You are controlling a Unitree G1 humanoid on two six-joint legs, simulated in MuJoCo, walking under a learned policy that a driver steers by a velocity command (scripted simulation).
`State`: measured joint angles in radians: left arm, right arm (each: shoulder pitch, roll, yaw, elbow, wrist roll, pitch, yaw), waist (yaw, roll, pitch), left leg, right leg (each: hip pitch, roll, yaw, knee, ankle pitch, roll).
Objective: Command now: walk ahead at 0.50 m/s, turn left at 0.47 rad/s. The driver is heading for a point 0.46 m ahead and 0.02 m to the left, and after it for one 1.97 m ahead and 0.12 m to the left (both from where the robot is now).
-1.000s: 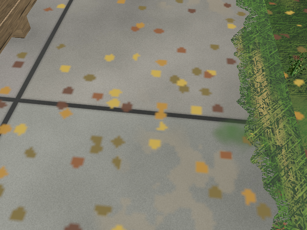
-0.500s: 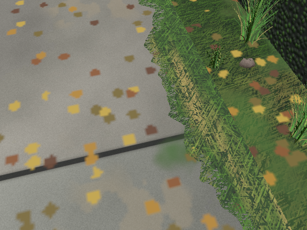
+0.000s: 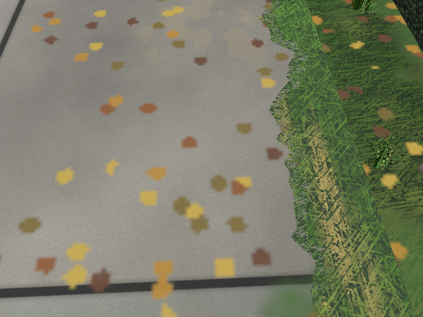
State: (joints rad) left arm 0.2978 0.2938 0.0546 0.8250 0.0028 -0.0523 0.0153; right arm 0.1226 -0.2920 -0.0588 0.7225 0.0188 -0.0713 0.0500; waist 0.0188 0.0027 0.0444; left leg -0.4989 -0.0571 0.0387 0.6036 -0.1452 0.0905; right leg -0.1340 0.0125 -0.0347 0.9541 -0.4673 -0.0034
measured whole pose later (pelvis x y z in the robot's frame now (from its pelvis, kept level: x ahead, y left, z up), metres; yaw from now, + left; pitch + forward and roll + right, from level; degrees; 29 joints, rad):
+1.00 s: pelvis +0.55 +0.08 +0.01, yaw +12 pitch +2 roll +0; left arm 0.39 0.30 0.04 0.88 -0.03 -0.06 0.00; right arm 0.07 -0.26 -0.04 0.66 0.00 -0.08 0.02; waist 0.06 -0.02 0.03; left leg -0.43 0.00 0.04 0.55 -0.16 0.04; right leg -0.24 0.00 0.07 0.99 -0.47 -0.01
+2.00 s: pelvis +0.86 +0.12 +0.01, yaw -6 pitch +0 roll -1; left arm 0.15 0.24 0.04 0.72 0.03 0.02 0.02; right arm 0.23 -0.25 -0.04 0.79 0.00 0.00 -0.01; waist -0.01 -0.02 0.02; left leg -0.30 -0.01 -0.08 0.58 -0.28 -0.02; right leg -0.31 0.04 0.04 0.54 -0.22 -0.01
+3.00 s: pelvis +1.02 +0.15 +0.01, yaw -4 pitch +3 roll +1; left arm 0.12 0.26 0.06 0.74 -0.03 -0.03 -0.05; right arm 0.36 -0.29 -0.09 0.84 0.01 -0.06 -0.01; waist -0.07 -0.01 0.01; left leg 0.12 0.03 0.23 0.22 -0.37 -0.04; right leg -0.59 -0.07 -0.04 0.64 -0.12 -0.04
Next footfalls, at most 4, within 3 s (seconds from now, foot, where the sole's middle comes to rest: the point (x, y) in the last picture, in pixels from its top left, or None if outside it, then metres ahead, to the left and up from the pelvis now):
0.40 right None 0.43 -0.11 -0.75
0.92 left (163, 251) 0.65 0.20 -0.75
1.42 right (224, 182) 0.92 0.00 -0.75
1.84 left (159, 179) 0.93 0.24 -0.75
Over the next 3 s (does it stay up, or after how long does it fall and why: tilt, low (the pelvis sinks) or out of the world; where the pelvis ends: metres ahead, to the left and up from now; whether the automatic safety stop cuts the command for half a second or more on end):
stays up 1.02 0.15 0.01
